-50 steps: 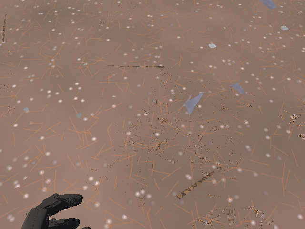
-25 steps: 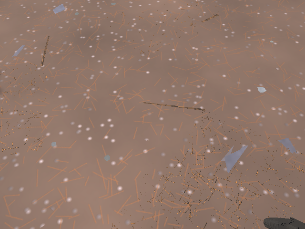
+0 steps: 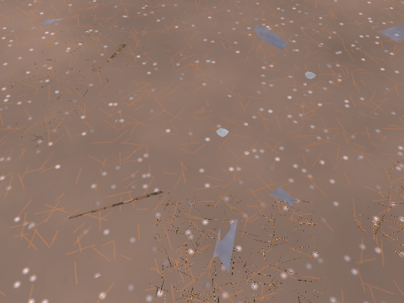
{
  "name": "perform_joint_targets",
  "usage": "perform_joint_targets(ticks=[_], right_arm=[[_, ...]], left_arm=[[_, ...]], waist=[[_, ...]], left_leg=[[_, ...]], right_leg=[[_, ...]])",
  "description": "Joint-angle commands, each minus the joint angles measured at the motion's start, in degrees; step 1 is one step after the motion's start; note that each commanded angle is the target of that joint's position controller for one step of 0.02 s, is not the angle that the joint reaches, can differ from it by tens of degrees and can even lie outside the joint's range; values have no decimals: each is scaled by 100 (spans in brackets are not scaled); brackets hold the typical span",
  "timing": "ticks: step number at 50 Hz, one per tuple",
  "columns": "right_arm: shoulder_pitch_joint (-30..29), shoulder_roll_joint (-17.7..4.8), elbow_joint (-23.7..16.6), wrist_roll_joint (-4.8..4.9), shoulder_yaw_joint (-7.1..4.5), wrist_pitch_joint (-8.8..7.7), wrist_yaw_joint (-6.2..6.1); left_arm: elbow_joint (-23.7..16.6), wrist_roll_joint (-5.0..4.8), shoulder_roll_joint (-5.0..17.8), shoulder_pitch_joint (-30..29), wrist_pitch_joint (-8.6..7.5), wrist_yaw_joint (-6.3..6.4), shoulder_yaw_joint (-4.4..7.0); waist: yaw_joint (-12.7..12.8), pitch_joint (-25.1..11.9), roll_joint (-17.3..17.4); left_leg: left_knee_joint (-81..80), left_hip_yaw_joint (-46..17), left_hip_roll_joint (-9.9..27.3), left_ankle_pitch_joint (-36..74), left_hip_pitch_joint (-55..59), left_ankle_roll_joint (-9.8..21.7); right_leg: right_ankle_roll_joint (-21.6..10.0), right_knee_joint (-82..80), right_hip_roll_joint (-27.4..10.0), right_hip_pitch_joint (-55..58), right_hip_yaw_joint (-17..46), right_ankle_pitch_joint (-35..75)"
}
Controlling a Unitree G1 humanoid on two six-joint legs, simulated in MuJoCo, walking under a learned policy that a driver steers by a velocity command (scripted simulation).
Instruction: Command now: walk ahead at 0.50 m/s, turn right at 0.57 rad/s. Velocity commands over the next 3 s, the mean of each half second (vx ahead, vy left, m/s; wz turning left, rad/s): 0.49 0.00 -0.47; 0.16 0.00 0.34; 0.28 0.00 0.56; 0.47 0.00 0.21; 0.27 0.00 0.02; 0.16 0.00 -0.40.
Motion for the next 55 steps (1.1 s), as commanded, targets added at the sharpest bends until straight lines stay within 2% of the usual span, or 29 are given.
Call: perform_joint_targets(ticks=[1, 3, 4, 5, 6, 7, 8, 9, 11, 14, 18, 22, 24, 27, 29, 30, 31, 32, 33, 34, 35, 39, 43, 48, 51, 52, 53, 54, 55], right_arm=[[-140, -1131, -282, 99, -264, 47, -30], [-216, -1304, -320, 157, -318, 130, -52], [-314, -1307, -353, 183, -314, 179, -62], [-247, -1131, -402, 101, -240, 170, -84], [164, -291, -722, -183, 17, 69, -31], [-126, -452, -864, -19, 61, -176, 36], [-793, -863, -1042, 227, -45, -317, 90], [-904, -806, -1083, 224, -11, -397, 85], [-731, -866, -936, -16, -75, -361, 22], [-671, -712, -966, -104, -73, -166, 38], [-1375, -430, -1182, -118, 37, -116, 56], [-1921, -318, -1280, 1, 132, -180, 191], [-2105, -403, -1369, -35, 125, -213, 239], [-1932, -503, -1369, -55, 91, -264, 347], [-1099, -710, -1140, -83, -17, -276, 354], [-566, -974, -1047, -114, -100, -284, 330], [-169, -1462, -1106, -210, -175, -248, 305], [-85, -1166, -1077, -106, -103, -148, 293], [-185, -974, -1163, 27, -71, -44, 286], [-557, -880, -1286, 54, -53, 50, 247], [-793, -822, -1338, 27, -24, 125, 218], [-1066, -922, -1470, -89, -98, 277, 116], [-1006, -1061, -1537, 20, -201, 410, -25], [-914, -1028, -1598, 41, -223, 589, -87], [-956, -922, -1659, 106, -193, 669, -114], [-774, -692, -1677, 91, -122, 674, -118], [-596, -413, -1801, 69, -57, 635, -92], [-664, -802, -1866, 18, -151, 550, -73], [-656, -1050, -1800, 48, -242, 537, -53]], left_arm=[[-613, 6, 359, -533, -59, -96, 74], [-571, 17, 607, -40, -22, -94, 211], [-365, -3, 827, 762, -7, -64, 357], [-58, -21, 1230, 1808, 45, 36, 574], [-20, -85, 1931, 1836, 48, 129, 689], [-296, -23, 1723, 1880, -77, 83, 566], [-234, 31, 1290, 1731, -183, 41, 434], [-222, 28, 1124, 1491, -249, 42, 382], [-372, 90, 769, 757, -281, 75, 256], [-402, 86, 835, 703, -314, 149, 258], [-257, 55, 949, 1002, -297, 292, 284], [17, 66, 886, 1396, -331, 286, 234], [167, 93, 851, 1533, -307, 292, 209], [288, 161, 894, 1536, -219, 329, 202], [248, 150, 947, 1243, -181, 364, 197], [177, 195, 889, 1209, -181, 389, 161], [20, 303, 622, 1662, -231, 388, 66], [120, 287, 469, 2157, -258, 339, -19], [100, 161, 959, 1876, -247, 290, 75], [-64, 61, 995, 1271, -189, 296, 99], [-130, 92, 956, 942, -114, 336, 103], [-168, 195, 600, 1090, 63, 486, 66], [-177, 201, 578, 898, 60, 516, 58], [-340, 140, 596, 451, -27, 438, 75], [-260, 111, 657, 739, -159, 373, 142], [-273, 187, 979, 872, -166, 398, 227], [-322, 340, 1455, 731, -83, 434, 335], [-333, 447, 1297, 775, -73, 413, 327], [-421, 376, 995, 623, -91, 434, 239]], waist=[[158, 301, 514], [536, -143, 706], [1018, -561, 639], [1476, -1092, 334], [915, -1367, -1318], [1068, -2402, -987], [1246, -1686, -474], [1056, -1138, -244], [553, -654, 40], [383, -490, 56], [603, -218, -54], [971, -41, -226], [1038, 93, -186], [930, -120, -250], [442, -589, -285], [186, -1043, -55], [351, -1861, 1006], [410, -2588, 1762], [238, -2455, 1042], [226, -1730, 667], [299, -1098, 279], [671, -697, 795], [586, -1123, 824], [421, -896, 1077], [656, -854, 1098], [606, -992, 671], [348, -878, -902], [502, -833, -1322], [507, -690, -875]], left_leg=[[-52, -377, 1729, 2963, 104, 823], [977, -184, 1686, 4894, 207, 707], [2061, -17, 1519, 5322, -60, 576], [3609, 30, 1294, 4407, -1163, 328], [5741, -109, 348, -682, -3792, -59], [6742, -1647, -188, -1885, -4655, -69], [6771, -1898, 122, -1342, -5241, 70], [6328, -1867, 366, -839, -5171, 192], [5420, -1942, 710, -250, -4317, 154], [4732, -1830, 677, 78, -3873, -68], [3075, -1712, 456, 1574, -3848, -284], [2076, -1551, 358, 2780, -3416, -152], [1772, -1526, 310, 2635, -3659, 34], [1582, -1424, 125, 2028, -3512, 344], [1343, -1203, -193, 2027, -2502, 581], [1360, -1535, 111, 3410, -1511, 795], [1796, -3181, 1375, 5400, 425, 1595], [1480, -4812, 2243, 5833, 1516, 2439], [1213, -4750, 2033, 4410, 1148, 2250], [1067, -4211, 1754, 3398, 440, 1984], [808, -3833, 1544, 2894, -475, 1811], [376, -3304, 917, 2280, -2114, 1575], [501, -3322, 791, 1796, -2134, 1469], [609, -3862, 671, 594, -2092, 1272], [1095, -4010, 440, 862, -2096, 966], [1684, -3728, 161, 129, -2501, 673], [2809, -2560, -723, -1451, -3693, 319], [4077, -2153, -548, -1750, -4179, 128], [4605, -2223, -260, -1267, -4332, 66]], right_leg=[[-228, -316, 145, -10, -273, -424], [-475, -335, 563, 892, -607, -990], [-659, -633, 853, 1971, -743, -831], [-898, -786, 845, 3714, -331, -672], [-1757, -1136, -658, 5557, 2559, -1264], [-2386, -2213, -1365, 6092, 4919, -2403], [-2022, -2456, -1255, 5738, 4251, -2078], [-1815, -2409, -1021, 4984, 3492, -1621], [-1535, -2491, -592, 3558, 2501, -440], [-1582, -2740, -404, 2769, 2055, 350], [-1310, -2815, -30, 2446, 1410, 233], [-1083, -2871, -104, 2505, 1155, -262], [-1013, -2551, -246, 3012, 1123, 504], [-811, -1895, -416, 3639, 1022, 1858], [-573, -915, -194, 3743, 770, 3323], [-325, 116, 121, 3384, 534, 2950], [107, 2142, 713, 1783, 294, 375], [444, 3533, 1264, 558, 411, -3551], [434, 3897, 943, 267, 858, -3419], [445, 3879, 742, -23, 727, -3124], [451, 3536, 600, -94, 603, -2897], [506, 1861, 549, 843, 414, -2439], [634, 971, 663, 1175, 495, -1661], [590, -65, 810, 1402, 574, -1553], [374, -1641, 752, 2251, 496, -843], [88, -1965, -47, 2883, 1054, -663], [-663, -2246, -1185, 3306, 2410, -425], [-1213, -2504, -1742, 3079, 3195, -920], [-1151, -2554, -1527, 3026, 2875, -1828]])
Next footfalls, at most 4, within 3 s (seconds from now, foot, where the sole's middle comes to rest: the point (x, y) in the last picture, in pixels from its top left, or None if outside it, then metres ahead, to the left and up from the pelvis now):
0.10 right None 0.22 -0.12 -0.77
0.60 left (195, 279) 0.55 0.01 -0.77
1.04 right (263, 275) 0.54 -0.21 -0.77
1.50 left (169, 266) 0.60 0.10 -0.77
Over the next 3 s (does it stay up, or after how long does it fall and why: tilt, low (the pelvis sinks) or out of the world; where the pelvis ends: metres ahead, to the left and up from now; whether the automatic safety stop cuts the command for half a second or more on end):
stays up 1.07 0.15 0.01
